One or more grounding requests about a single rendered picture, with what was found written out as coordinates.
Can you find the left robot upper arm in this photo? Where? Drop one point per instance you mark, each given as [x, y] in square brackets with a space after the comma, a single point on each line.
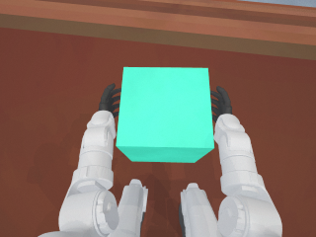
[90, 214]

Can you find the right robot hand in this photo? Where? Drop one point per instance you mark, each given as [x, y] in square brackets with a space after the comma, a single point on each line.
[223, 104]

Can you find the robot left thigh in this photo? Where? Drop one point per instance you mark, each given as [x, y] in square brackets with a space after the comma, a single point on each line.
[130, 208]

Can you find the carton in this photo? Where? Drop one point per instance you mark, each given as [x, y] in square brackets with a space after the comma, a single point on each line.
[165, 114]

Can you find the right robot forearm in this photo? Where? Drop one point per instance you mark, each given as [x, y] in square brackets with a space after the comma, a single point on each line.
[238, 165]

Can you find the right robot upper arm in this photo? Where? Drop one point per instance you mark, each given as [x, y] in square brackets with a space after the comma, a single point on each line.
[241, 216]

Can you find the robot right shin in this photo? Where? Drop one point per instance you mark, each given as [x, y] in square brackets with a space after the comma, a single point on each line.
[186, 219]

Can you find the left robot hand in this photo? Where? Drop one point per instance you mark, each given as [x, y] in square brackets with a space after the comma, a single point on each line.
[107, 100]

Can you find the left robot forearm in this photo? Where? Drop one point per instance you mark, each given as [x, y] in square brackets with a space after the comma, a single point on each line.
[94, 170]

